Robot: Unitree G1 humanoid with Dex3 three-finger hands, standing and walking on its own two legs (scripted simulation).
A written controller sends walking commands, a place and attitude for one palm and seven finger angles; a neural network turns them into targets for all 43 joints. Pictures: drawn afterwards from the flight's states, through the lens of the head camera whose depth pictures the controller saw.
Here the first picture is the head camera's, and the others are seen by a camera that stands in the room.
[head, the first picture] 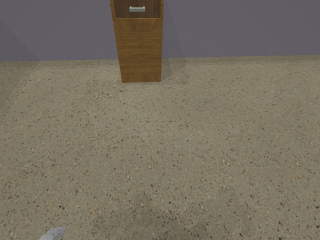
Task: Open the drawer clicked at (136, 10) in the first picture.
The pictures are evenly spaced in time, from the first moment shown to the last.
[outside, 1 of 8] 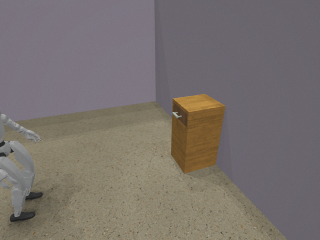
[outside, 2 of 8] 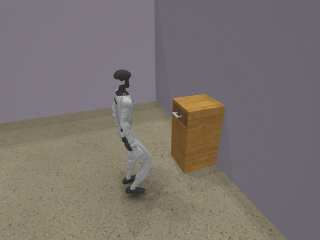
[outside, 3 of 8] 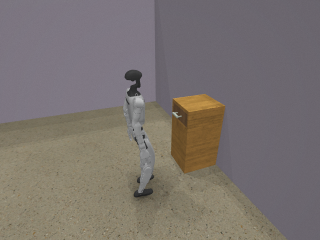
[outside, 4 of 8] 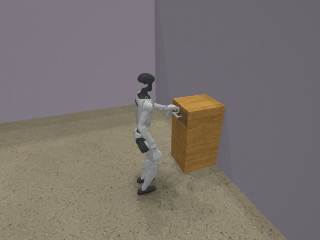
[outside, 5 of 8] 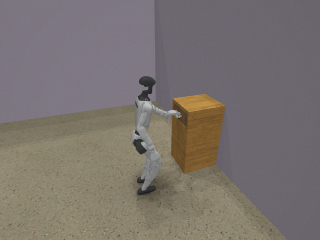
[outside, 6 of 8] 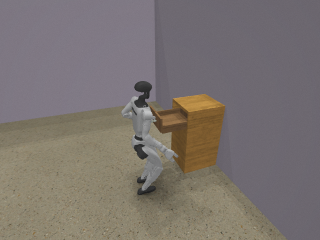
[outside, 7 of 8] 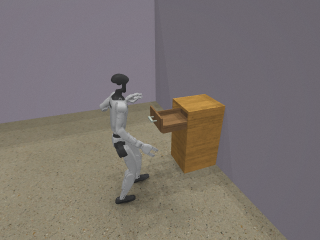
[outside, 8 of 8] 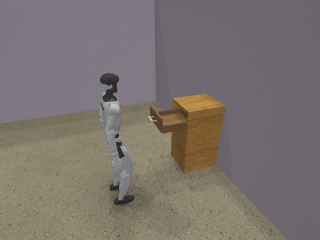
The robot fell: no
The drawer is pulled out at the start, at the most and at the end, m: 0.00 0.30 0.29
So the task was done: yes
